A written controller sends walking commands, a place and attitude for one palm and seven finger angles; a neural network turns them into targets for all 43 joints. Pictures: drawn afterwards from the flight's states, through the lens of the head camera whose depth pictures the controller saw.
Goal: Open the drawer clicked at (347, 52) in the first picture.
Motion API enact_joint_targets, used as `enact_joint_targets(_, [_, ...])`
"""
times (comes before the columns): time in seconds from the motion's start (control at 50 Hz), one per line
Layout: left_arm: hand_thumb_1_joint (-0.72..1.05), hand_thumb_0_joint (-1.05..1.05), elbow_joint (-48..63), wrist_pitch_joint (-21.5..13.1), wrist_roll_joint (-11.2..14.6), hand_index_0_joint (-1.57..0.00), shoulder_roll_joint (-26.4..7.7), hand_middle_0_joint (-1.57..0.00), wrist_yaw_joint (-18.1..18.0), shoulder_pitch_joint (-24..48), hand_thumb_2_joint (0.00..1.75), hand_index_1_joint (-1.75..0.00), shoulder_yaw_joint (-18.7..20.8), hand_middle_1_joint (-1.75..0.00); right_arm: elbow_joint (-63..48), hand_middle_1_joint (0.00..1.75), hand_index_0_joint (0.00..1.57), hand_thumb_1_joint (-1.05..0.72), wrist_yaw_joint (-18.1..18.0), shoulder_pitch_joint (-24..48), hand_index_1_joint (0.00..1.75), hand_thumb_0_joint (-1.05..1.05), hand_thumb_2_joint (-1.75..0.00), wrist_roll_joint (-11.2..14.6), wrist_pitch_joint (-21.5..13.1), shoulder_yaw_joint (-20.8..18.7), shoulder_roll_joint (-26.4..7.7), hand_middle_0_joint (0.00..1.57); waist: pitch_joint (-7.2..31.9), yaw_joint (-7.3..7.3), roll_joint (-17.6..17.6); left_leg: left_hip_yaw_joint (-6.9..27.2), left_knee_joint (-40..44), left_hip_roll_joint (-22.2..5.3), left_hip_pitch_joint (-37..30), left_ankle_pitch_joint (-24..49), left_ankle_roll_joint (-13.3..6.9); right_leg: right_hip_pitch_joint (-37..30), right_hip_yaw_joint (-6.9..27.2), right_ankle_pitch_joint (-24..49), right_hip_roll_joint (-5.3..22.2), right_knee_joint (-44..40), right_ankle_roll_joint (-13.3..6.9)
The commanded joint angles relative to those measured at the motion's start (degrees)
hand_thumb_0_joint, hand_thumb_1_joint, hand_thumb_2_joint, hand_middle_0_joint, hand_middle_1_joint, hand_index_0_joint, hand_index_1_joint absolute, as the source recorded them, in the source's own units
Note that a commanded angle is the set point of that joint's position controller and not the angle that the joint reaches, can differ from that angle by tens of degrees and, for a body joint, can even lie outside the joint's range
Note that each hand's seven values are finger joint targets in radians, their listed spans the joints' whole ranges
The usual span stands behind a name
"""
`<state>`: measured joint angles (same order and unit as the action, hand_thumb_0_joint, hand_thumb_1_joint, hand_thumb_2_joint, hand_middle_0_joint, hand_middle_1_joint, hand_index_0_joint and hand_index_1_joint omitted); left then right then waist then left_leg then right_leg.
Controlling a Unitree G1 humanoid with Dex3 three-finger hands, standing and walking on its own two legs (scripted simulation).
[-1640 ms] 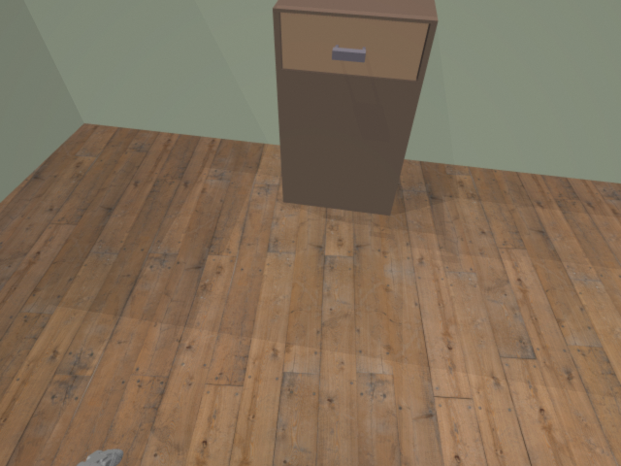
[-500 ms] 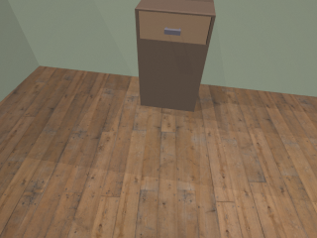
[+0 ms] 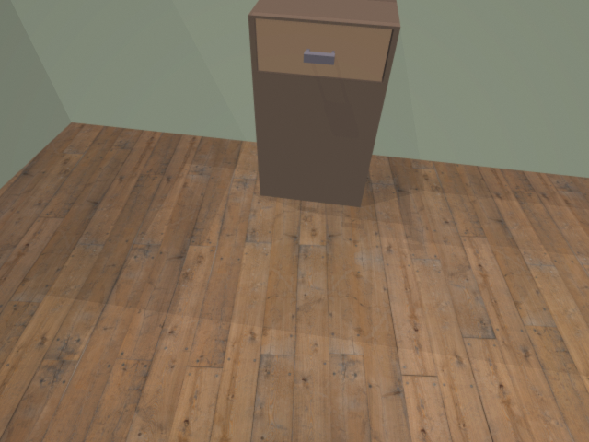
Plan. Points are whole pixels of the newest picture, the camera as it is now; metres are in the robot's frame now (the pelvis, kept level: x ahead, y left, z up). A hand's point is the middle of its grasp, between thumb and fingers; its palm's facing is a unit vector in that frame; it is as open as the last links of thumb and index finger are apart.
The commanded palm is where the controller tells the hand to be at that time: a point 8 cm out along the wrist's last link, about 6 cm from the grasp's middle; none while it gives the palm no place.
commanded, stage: walk to a spot facing it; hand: left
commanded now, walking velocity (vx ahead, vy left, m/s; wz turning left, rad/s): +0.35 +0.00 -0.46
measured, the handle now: (319, 55) +1.31 +0.00 -0.04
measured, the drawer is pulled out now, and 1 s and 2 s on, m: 0.00 0.00 0.00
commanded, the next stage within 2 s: turn to face it in 1.06 s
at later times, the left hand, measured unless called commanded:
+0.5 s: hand out of the picture +0.08 +0.13 -0.17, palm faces -0.09 -0.98 -0.15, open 7.4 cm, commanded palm none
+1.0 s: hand (248, 270) +0.48 +0.13 -0.16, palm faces -0.33 -0.92 -0.21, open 7.4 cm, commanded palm none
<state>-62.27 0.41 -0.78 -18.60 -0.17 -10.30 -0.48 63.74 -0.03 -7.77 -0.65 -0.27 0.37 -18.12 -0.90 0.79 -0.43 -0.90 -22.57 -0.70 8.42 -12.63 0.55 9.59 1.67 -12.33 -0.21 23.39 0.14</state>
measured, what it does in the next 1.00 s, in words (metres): walks ahead, turning right: left foot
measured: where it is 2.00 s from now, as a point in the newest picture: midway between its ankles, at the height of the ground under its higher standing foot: (343, 371)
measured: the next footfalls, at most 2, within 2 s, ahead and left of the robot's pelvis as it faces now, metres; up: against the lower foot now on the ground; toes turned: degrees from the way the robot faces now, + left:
left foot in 0.70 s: +0.41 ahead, +0.07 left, +0.00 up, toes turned -7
right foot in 1.16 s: +0.44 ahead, -0.23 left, +0.00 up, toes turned -37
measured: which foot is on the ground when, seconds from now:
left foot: down 0.00-0.26, up 0.28-0.68, down 0.70-1.00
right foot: down 0.00-0.70, up 0.72-1.00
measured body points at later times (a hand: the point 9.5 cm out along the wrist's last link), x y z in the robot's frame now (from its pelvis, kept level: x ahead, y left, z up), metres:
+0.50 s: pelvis +0.13 -0.04 +0.00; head +0.14 -0.04 +0.45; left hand +0.09 +0.18 -0.15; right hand +0.13 -0.27 -0.16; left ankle +0.21 +0.10 -0.68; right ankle +0.05 -0.11 -0.74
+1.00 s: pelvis +0.34 -0.02 +0.00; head +0.34 -0.03 +0.45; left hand +0.50 +0.18 -0.15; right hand +0.26 -0.26 -0.15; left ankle +0.37 +0.08 -0.74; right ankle +0.37 -0.17 -0.69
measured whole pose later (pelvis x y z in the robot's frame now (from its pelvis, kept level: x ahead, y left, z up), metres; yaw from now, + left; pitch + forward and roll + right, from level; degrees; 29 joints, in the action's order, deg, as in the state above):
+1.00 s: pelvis +0.34 -0.02 +0.00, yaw -24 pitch -1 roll +1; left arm -54.3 0.9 -2.0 -11.7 2.1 -13.0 5.7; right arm 59.6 -0.7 -16.5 -1.5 -3.8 -4.1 -11.5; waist -1.3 0.8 -1.1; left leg -17.1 -25.0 -4.6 8.7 -14.6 -0.9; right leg 32.3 -4.9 -13.1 6.5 51.6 -0.4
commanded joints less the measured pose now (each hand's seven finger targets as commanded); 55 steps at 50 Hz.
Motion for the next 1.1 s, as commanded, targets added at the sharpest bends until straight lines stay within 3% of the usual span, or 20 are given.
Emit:
enact_joint_targets(0.0, [0.90,0.00,3.10,0.32,-0.56,-0.20,-5.63,-0.20,0.53,-3.42,0.90,-0.30,2.01,-0.30,-2.78,0.30,0.20,-0.90,-0.19,-3.22,0.30,0.00,-0.90,-0.71,-0.14,-1.95,-6.32,0.20,-5.10,-0.58,-0.19,4.18,3.04,-5.86,4.88,-20.57,-1.99,8.34,8.53,-20.22,3.73,-3.72,-3.09])
enact_joint_targets(0.06, [0.90,0.00,5.12,-0.18,-0.63,-0.20,-3.83,-0.20,1.20,-5.04,0.90,-0.30,2.71,-0.30,-3.87,0.30,0.20,-0.90,-0.43,-6.29,0.30,0.00,-0.90,-0.64,-0.86,-2.98,-7.51,0.20,-6.41,-1.30,3.94,8.50,4.47,-9.92,2.48,-23.85,-4.90,14.13,6.08,-18.21,0.49,5.02,-3.62])
enact_joint_targets(0.12, [0.90,0.00,7.99,-1.29,-0.59,-0.20,-0.08,-0.20,1.67,-2.68,0.90,-0.30,3.08,-0.30,-3.98,0.30,0.20,-0.90,-0.75,-10.77,0.30,0.00,-0.90,-0.44,-2.00,-4.46,-8.44,0.20,-6.02,-2.98,10.99,15.15,9.28,-19.26,-5.31,-15.96,-10.63,22.72,-2.51,-13.94,-0.11,19.98,-1.80])
enact_joint_targets(0.16, [0.90,0.00,9.05,-2.07,-0.53,-0.20,1.04,-0.20,1.93,-1.24,0.90,-0.30,3.39,-0.30,-3.66,0.30,0.20,-0.90,-0.86,-12.15,0.30,0.00,-0.90,-0.65,-2.54,-4.35,-6.67,0.20,-6.20,-3.07,8.28,11.18,5.74,-19.74,-5.59,-1.01,-10.91,21.26,-3.35,-15.81,2.20,18.29,-1.57])
enact_joint_targets(0.2, [0.90,0.00,5.85,-2.49,-0.67,-0.20,2.56,-0.20,2.09,-10.43,0.90,-0.30,3.85,-0.30,-4.12,0.30,0.20,-0.90,-1.00,-8.61,0.30,0.00,-0.90,-0.69,-2.61,-4.05,-5.35,0.20,-2.69,1.87,6.29,1.04,-5.68,-14.75,2.61,3.05,-6.45,4.14,-6.25,-6.82,0.95,7.22,-2.25])
enact_joint_targets(0.22, [0.90,0.00,3.07,-3.08,-0.91,-0.20,-0.85,-0.20,1.67,-19.06,0.90,-0.30,4.77,-0.30,-5.26,0.30,0.20,-0.90,-0.70,-7.03,0.30,0.00,-0.90,-0.18,-2.76,-3.59,-2.60,0.20,0.23,5.57,-4.31,-5.64,-22.18,-8.68,14.03,0.77,-3.05,-9.76,4.14,-6.79,5.50,-0.08,-4.80])
enact_joint_targets(0.24, [0.90,0.00,1.07,-3.90,-0.65,-0.20,-7.77,-0.20,0.50,-27.12,0.90,-0.30,6.35,-0.30,-8.77,0.30,0.20,-0.90,0.00,-3.77,0.30,0.00,-0.90,0.20,-3.35,-2.40,1.35,0.20,1.52,7.71,-21.84,-9.94,-39.45,-1.25,31.58,-18.32,0.12,-18.94,30.17,-1.31,21.44,-9.95,-11.33])
enact_joint_targets(0.26, [0.90,0.00,0.09,-3.91,0.23,-0.20,-5.75,-0.20,-0.43,-28.54,0.90,-0.30,5.66,-0.30,-9.65,0.30,0.20,-0.90,-0.18,1.14,0.30,0.00,-0.90,-0.27,-3.64,-3.15,-1.42,0.20,-1.88,8.27,-12.93,-1.81,-43.41,-3.86,33.82,-18.10,-0.80,-15.34,32.26,3.81,21.41,-10.05,-13.88])
enact_joint_targets(0.3, [0.90,0.00,1.29,-3.92,-0.39,-0.20,-1.86,-0.20,-0.74,-22.90,0.90,-0.30,4.53,-0.30,-9.02,0.30,0.20,-0.90,-0.03,1.59,0.30,0.00,-0.90,-0.50,-3.54,-3.29,1.24,0.20,-6.00,4.53,-3.58,-0.26,-45.98,-6.63,35.52,-11.74,-0.20,-9.74,26.38,3.34,19.80,-9.57,-15.40])
enact_joint_targets(0.36, [0.90,0.00,2.06,-4.60,-0.67,-0.20,1.26,-0.20,-1.01,-18.91,0.90,-0.30,3.90,-0.30,-7.10,0.30,0.20,-0.90,0.58,-2.25,0.30,0.00,-0.90,-0.83,-2.49,-3.63,3.67,0.20,-5.17,0.88,-2.55,-1.88,-41.23,-7.29,31.13,-5.26,1.32,-4.69,16.22,6.46,15.53,-11.04,-12.88])
enact_joint_targets(0.56, [0.90,0.00,-0.74,-5.00,-0.80,-0.20,1.90,-0.20,-1.54,-20.18,0.90,-0.30,4.12,-0.30,-11.42,0.30,0.20,-0.90,2.02,5.29,0.30,0.00,-0.90,-0.05,-3.02,-3.62,6.25,0.20,-6.57,1.66,-7.33,-5.28,-18.48,-4.96,22.13,3.13,0.21,-4.47,7.98,16.81,11.63,-10.55,-9.03])
enact_joint_targets(0.62, [0.90,0.00,-0.61,-4.85,-0.59,-0.20,0.99,-0.20,-1.49,-17.89,0.90,-0.30,4.69,-0.30,-8.50,0.30,0.20,-0.90,0.98,-4.32,0.30,0.00,-0.90,-0.43,-3.64,-4.40,4.19,0.20,-2.93,-3.31,-5.59,-6.88,-10.56,-1.48,5.72,3.79,-1.22,-1.93,5.64,27.29,9.30,1.28,-7.56])
enact_joint_targets(0.64, [0.90,0.00,-0.48,-4.83,-0.50,-0.20,2.12,-0.20,-1.33,-18.19,0.90,-0.30,4.74,-0.30,-6.05,0.30,0.20,-0.90,0.19,-12.81,0.30,0.00,-0.90,-0.71,-3.91,-5.04,1.42,0.20,1.71,-6.29,-2.09,-4.73,-8.72,-2.85,-6.93,4.13,-2.11,3.08,4.70,25.44,6.86,12.76,-6.27])
enact_joint_targets(0.66, [0.90,0.00,0.40,-4.48,0.14,-0.20,4.87,-0.20,-0.82,-21.10,0.90,-0.30,4.98,-0.30,-4.25,0.30,0.20,-0.90,-0.58,-21.12,0.30,0.00,-0.90,-1.60,-4.12,-6.43,-4.58,0.20,9.78,-8.29,10.19,12.30,-5.07,-16.17,-20.25,-0.58,-5.87,13.75,0.00,6.55,1.00,29.39,-4.18])
enact_joint_targets(0.68, [0.90,0.00,2.25,-4.76,0.27,-0.20,6.62,-0.20,-0.28,-20.33,0.90,-0.30,4.51,-0.30,-3.57,0.30,0.20,-0.90,-0.63,-25.23,0.30,0.00,-0.90,-1.25,-3.88,-6.72,-7.99,0.20,11.67,-7.85,18.32,29.15,6.20,-27.49,-20.76,-4.98,-10.02,21.25,-2.24,-19.08,-3.77,46.87,-3.15])
enact_joint_targets(0.7, [0.90,0.00,3.48,-4.70,-0.20,-0.20,5.95,-0.20,-0.32,-17.35,0.90,-0.30,4.46,-0.30,-4.30,0.30,0.20,-0.90,-0.64,-20.09,0.30,0.00,-0.90,-0.63,-3.54,-6.19,-6.01,0.20,7.72,-6.41,12.39,29.27,9.70,-28.44,-13.06,-16.50,-11.24,24.43,0.24,-18.32,-0.40,52.59,-4.02])
enact_joint_targets(0.76, [0.90,0.00,4.18,-2.86,-1.22,-0.20,6.84,-0.20,1.11,-11.47,0.90,-0.30,4.83,-0.30,-6.51,0.30,0.20,-0.90,-1.03,-10.13,0.30,0.00,-0.90,-0.93,-4.25,-4.22,2.98,0.20,-4.69,-2.24,7.26,15.41,13.05,-23.10,6.33,-18.94,-8.40,25.56,-0.05,-8.58,5.88,52.83,-3.05])
enact_joint_targets(0.82, [0.90,0.00,5.10,-0.45,-1.30,-0.20,8.56,-0.20,1.72,-13.11,0.90,-0.30,5.03,-0.30,-6.96,0.30,0.20,-0.90,-1.15,-7.14,0.30,0.00,-0.90,-0.83,-4.92,-4.30,3.15,0.20,-4.12,1.22,7.46,1.84,13.59,-20.33,13.25,-12.00,-7.29,20.98,-1.91,-4.93,7.58,45.32,-1.84])
enact_joint_targets(1.04, [0.90,0.00,13.71,-0.60,-1.32,-0.20,5.67,-0.20,2.97,2.87,0.90,-0.30,5.63,-0.30,-7.26,0.30,0.20,-0.90,-0.24,-11.90,0.30,0.00,-0.90,-1.33,-3.76,-6.04,-1.98,0.20,-3.88,-2.55,5.77,-9.74,7.07,-21.33,-0.47,1.79,-6.72,17.41,-8.62,-1.52,5.18,16.10,-0.33])
enact_joint_targets(1.08, [0.90,0.00,13.05,-1.19,-1.38,-0.20,4.28,-0.20,2.95,-0.89,0.90,-0.30,5.90,-0.30,-7.93,0.30,0.20,-0.90,-0.24,-10.96,0.30,0.00,-0.90,-1.31,-3.33,-6.01,-3.02,0.20,-1.21,0.11,5.08,-13.37,-3.52,-20.02,-1.89,12.62,-4.80,9.62,-11.20,-2.38,2.42,10.44,-1.53])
